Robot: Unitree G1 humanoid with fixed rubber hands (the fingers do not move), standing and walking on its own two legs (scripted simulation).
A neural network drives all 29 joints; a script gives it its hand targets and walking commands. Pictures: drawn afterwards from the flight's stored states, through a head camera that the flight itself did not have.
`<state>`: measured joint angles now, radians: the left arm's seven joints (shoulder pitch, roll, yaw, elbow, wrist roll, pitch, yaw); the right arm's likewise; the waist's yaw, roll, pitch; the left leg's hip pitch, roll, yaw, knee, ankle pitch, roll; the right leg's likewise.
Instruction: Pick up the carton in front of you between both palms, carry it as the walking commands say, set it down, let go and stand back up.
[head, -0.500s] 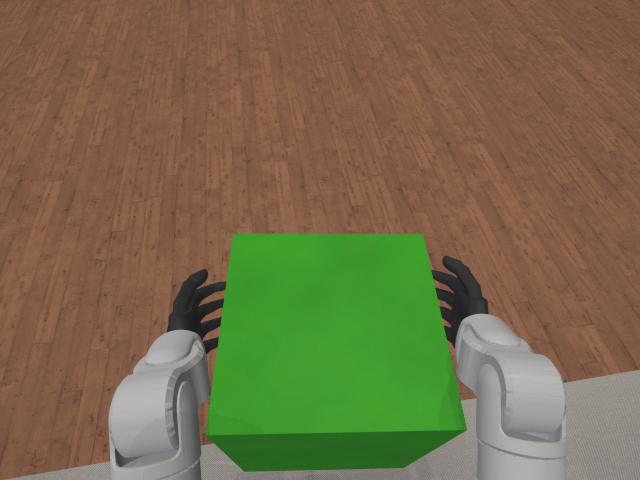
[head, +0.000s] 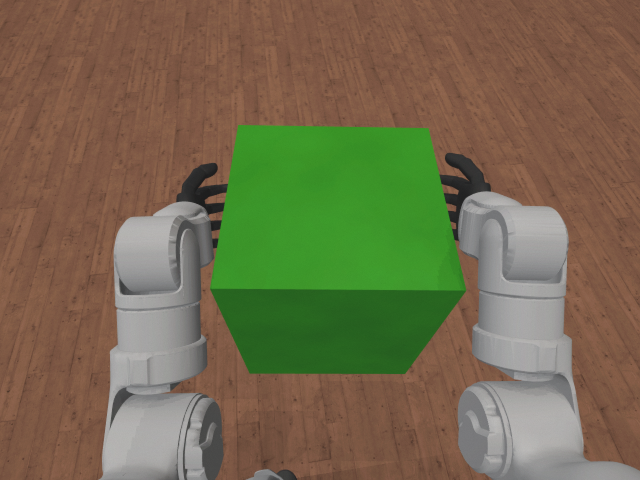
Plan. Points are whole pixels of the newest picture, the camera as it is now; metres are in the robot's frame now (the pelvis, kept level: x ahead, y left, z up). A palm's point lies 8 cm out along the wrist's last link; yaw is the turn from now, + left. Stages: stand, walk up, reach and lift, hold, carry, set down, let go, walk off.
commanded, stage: carry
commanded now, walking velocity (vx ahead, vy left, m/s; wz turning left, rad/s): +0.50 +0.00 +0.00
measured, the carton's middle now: (330, 262) +0.36 +0.01 +0.09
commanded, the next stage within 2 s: none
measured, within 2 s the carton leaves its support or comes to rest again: neither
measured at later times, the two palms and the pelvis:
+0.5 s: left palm (231, 70) +0.71 +0.16 +0.16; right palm (410, 63) +0.73 -0.14 +0.16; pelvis +0.33 -0.01 +0.02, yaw +1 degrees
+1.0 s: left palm out of the picture +1.04 +0.15 +0.23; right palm out of the picture +1.01 -0.15 +0.23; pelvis +0.64 +0.04 +0.08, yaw +0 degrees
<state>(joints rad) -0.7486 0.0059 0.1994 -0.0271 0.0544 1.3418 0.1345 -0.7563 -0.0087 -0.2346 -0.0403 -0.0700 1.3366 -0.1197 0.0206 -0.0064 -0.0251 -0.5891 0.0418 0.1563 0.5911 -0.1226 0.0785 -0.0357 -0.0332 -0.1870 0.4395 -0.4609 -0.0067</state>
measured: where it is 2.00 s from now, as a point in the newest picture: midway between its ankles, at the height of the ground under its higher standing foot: (320, 190)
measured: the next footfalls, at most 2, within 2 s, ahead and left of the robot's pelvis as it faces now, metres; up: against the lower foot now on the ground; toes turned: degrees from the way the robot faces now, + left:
right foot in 0.42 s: +0.45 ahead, -0.08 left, +0.04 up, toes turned -3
left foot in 0.78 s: +0.70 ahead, +0.11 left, +0.08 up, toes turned +6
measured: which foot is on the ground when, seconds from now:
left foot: down 0.00-0.44, up 0.46-0.76, down 0.78-1.00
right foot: down 0.00-0.04, up 0.06-0.40, down 0.42-0.82, up 0.84-1.00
